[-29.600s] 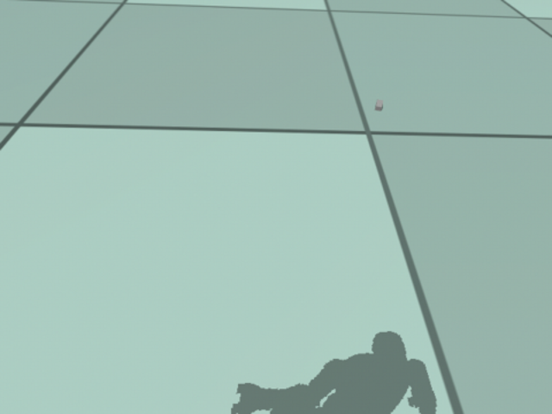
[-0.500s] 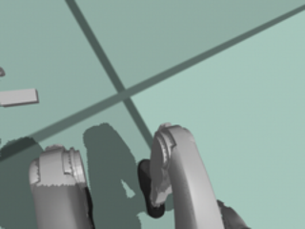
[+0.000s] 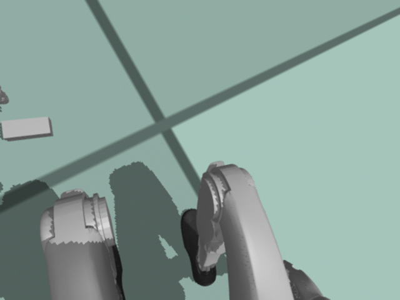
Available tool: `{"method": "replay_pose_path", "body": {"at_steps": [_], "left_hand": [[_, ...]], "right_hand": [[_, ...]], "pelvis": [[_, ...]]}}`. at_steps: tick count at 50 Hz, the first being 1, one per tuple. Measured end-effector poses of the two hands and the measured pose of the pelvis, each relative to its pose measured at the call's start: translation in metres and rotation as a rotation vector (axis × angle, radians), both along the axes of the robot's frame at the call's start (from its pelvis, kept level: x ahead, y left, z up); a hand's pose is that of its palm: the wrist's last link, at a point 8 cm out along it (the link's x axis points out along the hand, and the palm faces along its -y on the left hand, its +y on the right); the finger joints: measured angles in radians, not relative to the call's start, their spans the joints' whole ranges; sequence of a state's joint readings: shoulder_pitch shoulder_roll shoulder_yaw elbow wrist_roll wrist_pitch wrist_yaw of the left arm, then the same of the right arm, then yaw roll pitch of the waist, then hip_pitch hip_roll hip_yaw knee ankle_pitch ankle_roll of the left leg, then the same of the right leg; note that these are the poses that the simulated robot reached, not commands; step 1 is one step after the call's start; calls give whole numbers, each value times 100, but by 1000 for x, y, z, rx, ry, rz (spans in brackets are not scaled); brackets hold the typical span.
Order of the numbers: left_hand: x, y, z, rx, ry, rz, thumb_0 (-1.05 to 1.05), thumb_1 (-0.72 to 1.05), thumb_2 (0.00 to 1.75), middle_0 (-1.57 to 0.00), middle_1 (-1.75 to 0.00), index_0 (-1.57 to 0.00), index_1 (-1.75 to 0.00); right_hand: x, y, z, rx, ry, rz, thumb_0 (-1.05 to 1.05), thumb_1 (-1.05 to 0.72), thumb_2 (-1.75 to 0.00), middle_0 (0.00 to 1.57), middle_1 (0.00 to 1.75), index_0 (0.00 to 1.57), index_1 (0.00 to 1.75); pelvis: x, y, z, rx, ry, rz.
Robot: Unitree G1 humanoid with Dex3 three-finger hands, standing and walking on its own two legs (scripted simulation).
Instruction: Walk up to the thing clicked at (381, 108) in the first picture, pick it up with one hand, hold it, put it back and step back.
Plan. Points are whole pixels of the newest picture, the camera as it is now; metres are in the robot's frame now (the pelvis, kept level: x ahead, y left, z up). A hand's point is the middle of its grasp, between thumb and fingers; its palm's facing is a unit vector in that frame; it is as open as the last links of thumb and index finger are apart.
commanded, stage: approach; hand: left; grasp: from above
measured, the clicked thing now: (28, 128) +0.49 +0.29 -0.30
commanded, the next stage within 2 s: close in in 0.66 s
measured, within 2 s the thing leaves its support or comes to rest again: neither
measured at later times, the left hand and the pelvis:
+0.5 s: hand (24, 102) +0.50 +0.26 -0.17, palm faces -0.42 -0.03 -0.91, open 12.9 cm; pelvis +0.00 +0.00 +0.00, yaw -1 degrees
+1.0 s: hand (13, 126) +0.46 +0.29 -0.21, palm faces -0.46 -0.07 -0.89, open 13.1 cm; pelvis +0.00 +0.00 -0.01, yaw -1 degrees
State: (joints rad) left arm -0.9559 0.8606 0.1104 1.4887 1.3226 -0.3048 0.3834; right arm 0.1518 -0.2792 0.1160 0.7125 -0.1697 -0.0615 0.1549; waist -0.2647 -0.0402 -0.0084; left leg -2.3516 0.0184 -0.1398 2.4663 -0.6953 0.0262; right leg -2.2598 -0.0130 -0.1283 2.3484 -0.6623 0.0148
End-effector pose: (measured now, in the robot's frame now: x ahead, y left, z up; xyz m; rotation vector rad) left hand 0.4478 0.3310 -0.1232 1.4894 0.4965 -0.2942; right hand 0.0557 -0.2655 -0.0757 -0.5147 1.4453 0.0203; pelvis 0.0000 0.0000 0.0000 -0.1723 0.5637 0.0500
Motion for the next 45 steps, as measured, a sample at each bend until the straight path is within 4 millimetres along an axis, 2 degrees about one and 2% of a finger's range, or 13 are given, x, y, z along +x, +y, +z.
{"method": "replay_pose_path", "body": {"at_steps": [7, 17, 22, 25, 29, 33, 37, 40, 45], "left_hand": [[5, -13, 2, 3, -20, -58, 0, -31, 84, -28, -82, -27, -82], [49, -62, 8, -8, -98, -99, 0, -33, 85, -26, -86, -26, -86], [62, -73, 8, 22, -90, -55, 0, -32, 85, -27, -85, -26, -85], [60, -69, 6, 41, -69, -14, 0, -32, 85, -27, -84, -27, -84], [46, -51, 3, 57, -9, 47, 0, -32, 84, -28, -83, -27, -82], [26, -25, -6, 42, 68, 100, 0, -32, 84, -27, -83, -27, -82], [14, -7, -14, 2, 91, 72, 0, -32, 82, -28, -84, -28, -83], [13, -8, -17, -21, 66, -15, 0, -31, 82, -28, -85, -28, -84], [20, -24, -15, -75, -38, -114, 0, -33, 83, -26, -87, -26, -85]], "right_hand": [[-2, -1, 0, -1, 12, 4, 0, -91, -89, 20, 30, 20, 30], [-14, 0, 8, -22, -13, -22, 0, -91, -89, 20, 30, 20, 30], [-30, 1, 9, -3, 7, -59, 0, -91, -89, 20, 30, 20, 30], [-40, 2, 6, 20, 29, -81, 0, -91, -89, 20, 30, 20, 30], [-45, 3, 0, 50, 51, -91, 0, -91, -89, 20, 30, 20, 30], [-37, 1, -3, 44, 48, -59, 0, -91, -89, 20, 30, 21, 30], [-22, -4, -1, 9, 46, -1, 0, -91, -89, 20, 30, 21, 30], [-12, -7, 2, -24, 54, 40, 0, -91, -89, 20, 30, 20, 30], [6, -7, 12, -65, 32, 70, 0, -91, -89, 20, 30, 20, 30]], "pelvis": [[1, -1, 0, 5, 4, 1], [1, -1, 0, 2, 20, -7], [2, -2, 0, 8, 29, -12], [2, -3, 1, 12, 29, -17], [1, -4, 2, 19, 16, -19], [-2, -4, 0, 17, -2, -16], [-4, -3, -3, 6, -15, -10], [-3, -1, -4, -4, -21, -7], [1, 2, -5, -23, -21, -2]]}}
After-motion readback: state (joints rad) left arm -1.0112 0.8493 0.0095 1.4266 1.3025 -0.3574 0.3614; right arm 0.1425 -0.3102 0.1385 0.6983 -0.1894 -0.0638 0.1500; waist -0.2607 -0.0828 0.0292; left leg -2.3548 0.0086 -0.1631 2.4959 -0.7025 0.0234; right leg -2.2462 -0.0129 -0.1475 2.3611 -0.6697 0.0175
